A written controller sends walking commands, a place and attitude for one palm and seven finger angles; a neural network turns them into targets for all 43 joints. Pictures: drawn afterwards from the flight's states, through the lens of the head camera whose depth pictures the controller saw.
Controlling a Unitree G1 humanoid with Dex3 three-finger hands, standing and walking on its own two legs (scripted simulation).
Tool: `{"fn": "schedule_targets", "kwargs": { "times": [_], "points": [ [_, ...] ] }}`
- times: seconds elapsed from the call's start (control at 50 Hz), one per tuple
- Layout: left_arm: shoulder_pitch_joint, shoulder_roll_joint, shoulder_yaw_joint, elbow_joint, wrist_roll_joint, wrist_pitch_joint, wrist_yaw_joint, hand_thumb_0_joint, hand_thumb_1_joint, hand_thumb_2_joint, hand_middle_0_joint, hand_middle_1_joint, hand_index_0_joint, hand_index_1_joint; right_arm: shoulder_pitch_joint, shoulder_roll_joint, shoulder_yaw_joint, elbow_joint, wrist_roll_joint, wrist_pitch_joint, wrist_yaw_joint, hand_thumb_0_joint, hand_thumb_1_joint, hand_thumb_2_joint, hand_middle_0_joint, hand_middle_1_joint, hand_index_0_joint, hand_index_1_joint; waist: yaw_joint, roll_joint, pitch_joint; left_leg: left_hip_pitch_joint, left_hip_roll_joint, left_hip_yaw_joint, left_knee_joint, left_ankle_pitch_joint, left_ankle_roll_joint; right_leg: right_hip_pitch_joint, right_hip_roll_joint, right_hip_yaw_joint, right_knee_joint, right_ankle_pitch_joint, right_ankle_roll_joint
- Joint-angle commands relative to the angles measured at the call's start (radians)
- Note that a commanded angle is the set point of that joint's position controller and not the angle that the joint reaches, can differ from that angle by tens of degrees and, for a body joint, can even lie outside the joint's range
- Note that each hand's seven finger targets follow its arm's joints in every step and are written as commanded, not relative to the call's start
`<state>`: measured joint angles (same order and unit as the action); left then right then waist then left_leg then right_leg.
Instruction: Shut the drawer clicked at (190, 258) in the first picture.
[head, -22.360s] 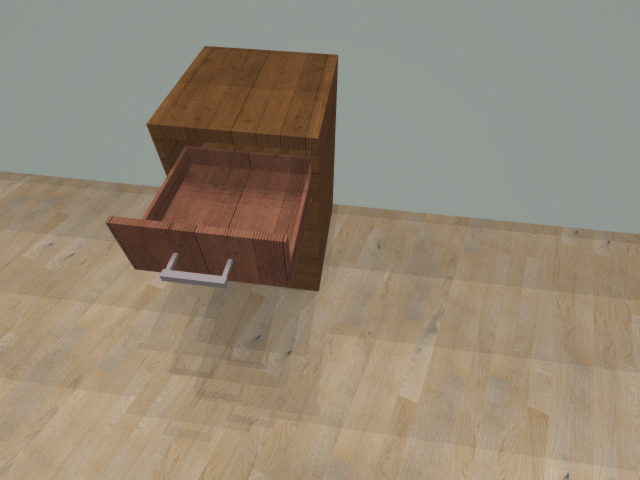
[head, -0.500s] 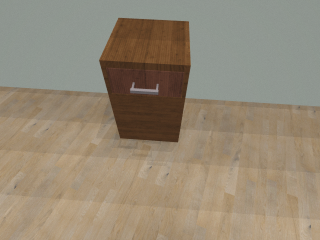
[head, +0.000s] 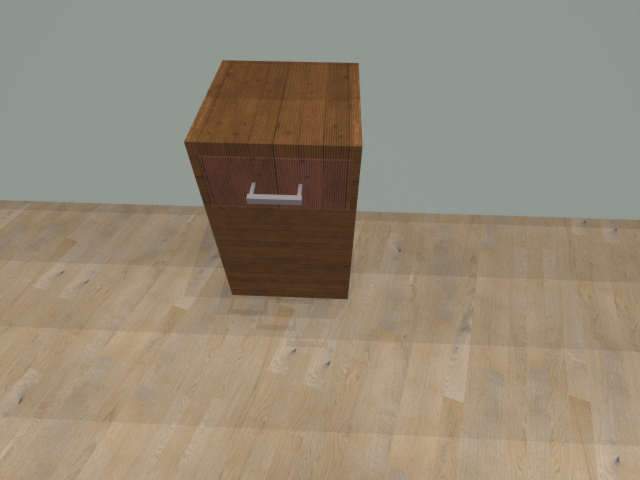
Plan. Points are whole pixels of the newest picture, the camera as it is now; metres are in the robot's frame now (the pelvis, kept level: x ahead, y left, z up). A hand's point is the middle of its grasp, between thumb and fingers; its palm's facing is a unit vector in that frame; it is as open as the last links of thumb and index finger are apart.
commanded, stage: let the arm hang, fingers relaxed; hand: left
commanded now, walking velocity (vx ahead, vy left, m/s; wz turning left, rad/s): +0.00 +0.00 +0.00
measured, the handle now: (275, 193) +0.81 +0.16 -0.21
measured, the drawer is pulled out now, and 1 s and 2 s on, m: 0.00 0.00 0.00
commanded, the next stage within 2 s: look to check the result in 0.06 s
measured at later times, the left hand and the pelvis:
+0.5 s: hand out of the picture -0.01 +0.14 -0.17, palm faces +0.07 -0.98 -0.16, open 7.4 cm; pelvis +0.01 -0.02 +0.00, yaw +0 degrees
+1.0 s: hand out of the picture -0.01 +0.14 -0.17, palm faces +0.07 -0.98 -0.17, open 7.4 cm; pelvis +0.01 -0.02 +0.00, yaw +0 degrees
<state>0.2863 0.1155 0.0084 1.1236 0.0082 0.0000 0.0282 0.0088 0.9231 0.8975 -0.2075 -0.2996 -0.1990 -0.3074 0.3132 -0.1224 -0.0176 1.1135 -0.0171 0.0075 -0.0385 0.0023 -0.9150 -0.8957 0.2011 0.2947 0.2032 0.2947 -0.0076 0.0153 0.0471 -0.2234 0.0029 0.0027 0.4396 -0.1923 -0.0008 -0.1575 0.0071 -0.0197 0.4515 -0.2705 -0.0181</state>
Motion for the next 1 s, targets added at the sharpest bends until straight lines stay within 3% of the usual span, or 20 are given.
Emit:
{"fn": "schedule_targets", "kwargs": {
  "times": [0.0, 0.08, 0.16, 0.98],
  "points": [
    [0.084, 0.099, 0.022, -0.012, -0.001, -0.015, 0.011, 0.0, 0.9, 0.9, -0.2, -0.3, -0.2, -0.3, 0.082, -0.068, -0.014, -0.01, 0.002, -0.015, -0.007, 0.0, -0.9, -0.9, 0.2, 0.3, 0.2, 0.3, 0.003, -0.008, 0.048, 0.035, 0.075, -0.071, -0.071, 0.077, 0.038, -0.088, -0.084, 0.082, -0.121, 0.056, -0.034],
    [0.088, 0.093, 0.024, -0.01, -0.001, -0.017, 0.013, 0.0, 0.9, 0.9, -0.2, -0.3, -0.2, -0.3, 0.087, -0.066, -0.014, -0.006, 0.003, -0.018, -0.01, 0.0, -0.9, -0.9, 0.2, 0.3, 0.2, 0.3, 0.004, 0.0, 0.021, 0.051, 0.078, -0.068, -0.06, 0.117, 0.037, -0.066, -0.084, 0.081, -0.115, 0.098, -0.035],
    [0.097, 0.09, 0.022, -0.006, -0.001, -0.017, 0.014, 0.0, 0.9, 0.9, -0.2, -0.3, -0.2, -0.3, 0.084, -0.062, -0.014, -0.002, 0.003, -0.014, -0.01, 0.0, -0.9, -0.9, 0.2, 0.3, 0.2, 0.3, 0.005, -0.031, 0.045, 0.05, 0.076, -0.059, -0.055, 0.11, 0.034, -0.077, -0.088, 0.079, -0.126, 0.094, -0.035],
    [0.113, 0.08, 0.027, -0.005, -0.002, -0.019, 0.016, 0.0, 0.9, 0.9, -0.2, -0.3, -0.2, -0.3, 0.093, -0.053, -0.01, 0.012, 0.003, -0.014, -0.016, 0.0, -0.9, -0.9, 0.2, 0.3, 0.2, 0.3, 0.007, -0.007, 0.057, 0.059, 0.08, -0.053, -0.054, 0.133, 0.028, -0.055, -0.084, 0.075, -0.131, 0.131, -0.038]
  ]
}}
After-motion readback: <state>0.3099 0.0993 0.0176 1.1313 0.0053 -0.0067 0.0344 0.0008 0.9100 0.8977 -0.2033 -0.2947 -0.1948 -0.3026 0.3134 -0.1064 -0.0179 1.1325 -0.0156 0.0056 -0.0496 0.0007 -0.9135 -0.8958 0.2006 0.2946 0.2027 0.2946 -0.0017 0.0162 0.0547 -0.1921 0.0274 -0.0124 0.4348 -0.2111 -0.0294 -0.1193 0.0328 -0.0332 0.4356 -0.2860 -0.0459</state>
